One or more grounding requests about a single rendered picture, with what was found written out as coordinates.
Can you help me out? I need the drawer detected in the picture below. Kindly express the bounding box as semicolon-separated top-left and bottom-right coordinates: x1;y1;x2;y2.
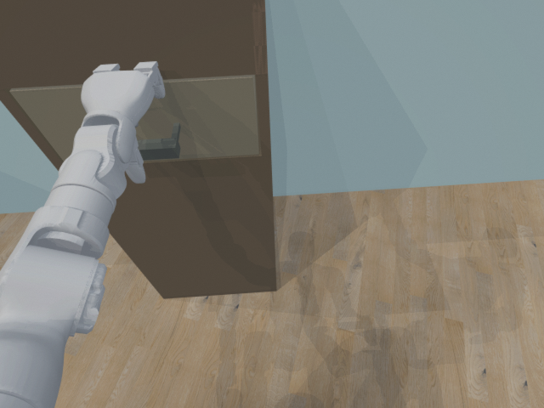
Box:
9;75;259;162

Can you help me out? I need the robot left hand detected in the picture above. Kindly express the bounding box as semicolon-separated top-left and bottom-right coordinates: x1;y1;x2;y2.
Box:
81;61;165;184

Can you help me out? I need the robot left upper arm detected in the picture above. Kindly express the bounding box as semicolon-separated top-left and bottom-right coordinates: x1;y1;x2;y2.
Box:
0;245;107;408

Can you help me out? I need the handle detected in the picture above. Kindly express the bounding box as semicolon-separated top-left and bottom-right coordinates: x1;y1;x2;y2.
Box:
137;122;181;161

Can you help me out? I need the cabinet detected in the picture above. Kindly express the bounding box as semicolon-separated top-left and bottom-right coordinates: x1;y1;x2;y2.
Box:
0;0;277;299

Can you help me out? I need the left robot forearm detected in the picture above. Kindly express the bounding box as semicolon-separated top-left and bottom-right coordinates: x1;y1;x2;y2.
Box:
0;110;136;297

